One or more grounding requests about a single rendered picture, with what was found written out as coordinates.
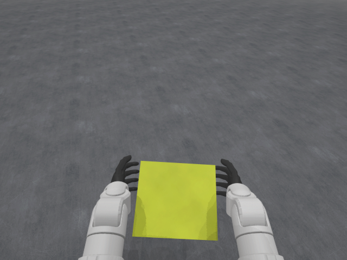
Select robot right forearm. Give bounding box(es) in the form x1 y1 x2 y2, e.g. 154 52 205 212
226 183 284 260

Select right robot hand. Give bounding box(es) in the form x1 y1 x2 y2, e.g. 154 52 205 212
215 159 242 197

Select left robot hand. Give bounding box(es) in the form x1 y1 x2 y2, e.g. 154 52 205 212
111 155 139 191

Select robot left forearm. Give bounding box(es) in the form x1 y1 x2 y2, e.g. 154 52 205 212
78 181 131 260

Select carton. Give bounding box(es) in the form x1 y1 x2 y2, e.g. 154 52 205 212
132 161 218 241

